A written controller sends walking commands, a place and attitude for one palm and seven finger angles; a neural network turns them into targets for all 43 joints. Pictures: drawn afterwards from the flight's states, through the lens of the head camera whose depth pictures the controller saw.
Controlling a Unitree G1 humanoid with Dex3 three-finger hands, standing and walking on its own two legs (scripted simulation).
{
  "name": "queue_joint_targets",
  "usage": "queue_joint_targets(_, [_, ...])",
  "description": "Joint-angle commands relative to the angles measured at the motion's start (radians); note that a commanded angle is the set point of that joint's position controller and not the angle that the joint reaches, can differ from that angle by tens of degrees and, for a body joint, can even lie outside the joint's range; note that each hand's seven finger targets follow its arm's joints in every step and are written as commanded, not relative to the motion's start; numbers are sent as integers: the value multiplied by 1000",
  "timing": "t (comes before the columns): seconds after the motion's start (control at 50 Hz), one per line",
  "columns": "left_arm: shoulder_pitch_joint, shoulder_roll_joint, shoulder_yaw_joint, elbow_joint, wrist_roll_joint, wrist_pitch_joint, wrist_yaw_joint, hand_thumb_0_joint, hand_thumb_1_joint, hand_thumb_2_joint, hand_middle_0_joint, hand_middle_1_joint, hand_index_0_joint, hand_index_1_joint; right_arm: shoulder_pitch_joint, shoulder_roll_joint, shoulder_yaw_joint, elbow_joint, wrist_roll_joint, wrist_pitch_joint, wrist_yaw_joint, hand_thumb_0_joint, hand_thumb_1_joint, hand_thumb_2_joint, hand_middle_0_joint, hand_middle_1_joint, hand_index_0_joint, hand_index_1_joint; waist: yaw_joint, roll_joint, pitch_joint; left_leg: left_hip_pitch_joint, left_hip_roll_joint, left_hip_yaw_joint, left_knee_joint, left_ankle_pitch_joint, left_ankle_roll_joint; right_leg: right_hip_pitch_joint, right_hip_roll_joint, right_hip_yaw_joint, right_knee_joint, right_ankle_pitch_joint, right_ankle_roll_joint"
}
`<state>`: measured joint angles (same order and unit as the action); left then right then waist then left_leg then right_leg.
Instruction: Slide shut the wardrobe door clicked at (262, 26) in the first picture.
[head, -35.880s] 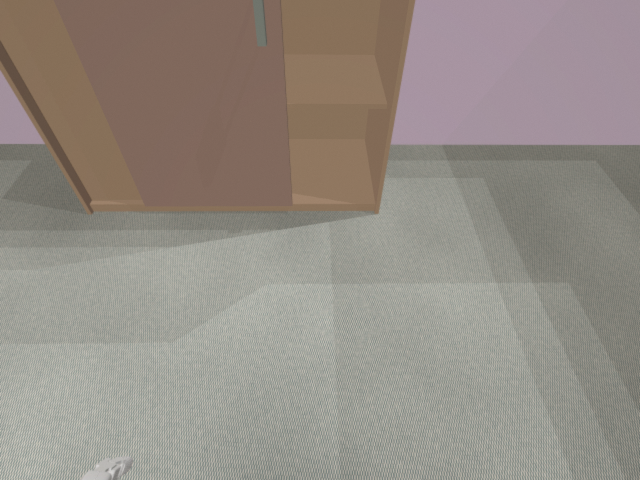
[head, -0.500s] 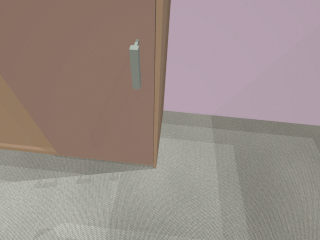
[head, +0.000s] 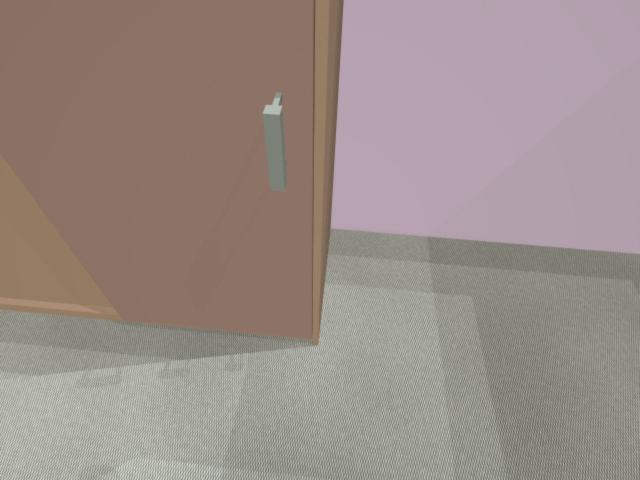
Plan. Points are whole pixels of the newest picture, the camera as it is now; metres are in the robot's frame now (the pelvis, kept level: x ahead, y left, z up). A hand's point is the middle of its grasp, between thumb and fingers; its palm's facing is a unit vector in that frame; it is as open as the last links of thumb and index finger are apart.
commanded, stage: let the arm hang, fingers relaxed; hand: left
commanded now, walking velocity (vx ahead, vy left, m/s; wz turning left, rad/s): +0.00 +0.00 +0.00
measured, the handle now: (278, 142) +0.63 +0.11 +0.07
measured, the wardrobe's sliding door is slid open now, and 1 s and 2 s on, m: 0.00 0.00 0.00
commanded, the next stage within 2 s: look to check the result in 0.12 s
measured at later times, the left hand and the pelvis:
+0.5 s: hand out of the picture +0.01 +0.16 -0.18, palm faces +0.03 -0.98 -0.18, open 7.4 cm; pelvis +0.01 -0.01 +0.00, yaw +0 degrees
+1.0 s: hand out of the picture +0.02 +0.15 -0.18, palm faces +0.04 -0.98 -0.18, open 7.4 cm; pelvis +0.02 -0.02 +0.00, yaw +0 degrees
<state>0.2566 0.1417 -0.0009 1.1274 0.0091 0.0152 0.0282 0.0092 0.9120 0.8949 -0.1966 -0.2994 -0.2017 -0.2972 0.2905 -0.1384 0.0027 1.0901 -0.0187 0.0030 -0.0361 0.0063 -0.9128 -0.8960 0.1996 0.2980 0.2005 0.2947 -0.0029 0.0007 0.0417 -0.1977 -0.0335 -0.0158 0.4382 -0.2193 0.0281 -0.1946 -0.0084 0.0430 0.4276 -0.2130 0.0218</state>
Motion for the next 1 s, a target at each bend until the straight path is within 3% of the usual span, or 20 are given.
queue_joint_targets(0.0, [65, 107, 23, -19, 3, -20, 4, 0, 900, 900, -200, -300, -200, -300, 68, -98, -17, -21, 5, -13, -5, 0, -900, -900, 200, 300, 200, 300, 0, 17, 35, -12, 111, -80, -106, 44, 15, -30, -59, 36, -76, 23, -58])
queue_joint_targets(0.28, [75, 94, 23, -2, 0, -25, 8, 0, 900, 900, -200, -300, -200, -300, 75, -84, -16, 1, 5, -14, -8, 0, -900, -900, 200, 300, 200, 300, -1, 5, 12, 18, 110, -65, -88, 112, 12, -10, -64, 41, -78, 70, -58])
queue_joint_targets(0.5, [71, 93, 25, -3, 0, -22, 10, 0, 900, 900, -200, -300, -200, -300, 77, -83, -16, 5, 6, -13, -9, 0, -900, -900, 200, 300, 200, 300, 1, 11, 50, 3, 112, -67, -94, 93, 10, -22, -58, 39, -82, 40, -59])
queue_joint_targets(0.82, [70, 95, 27, -1, -1, -28, 11, 0, 900, 900, -200, -300, -200, -300, 74, -76, -17, 11, 6, -11, -10, 0, -900, -900, 200, 300, 200, 300, -2, -15, 31, 27, 110, -55, -81, 126, 5, -3, -65, 45, -92, 88, -62])
queue_joint_targets(0.98, [69, 94, 28, -1, -2, -29, 10, 0, 900, 900, -200, -300, -200, -300, 74, -79, -15, 15, 5, -13, -12, 0, -900, -900, 200, 300, 200, 300, -2, 14, 32, 30, 113, -56, -84, 138, 4, 5, -65, 45, -90, 103, -63])
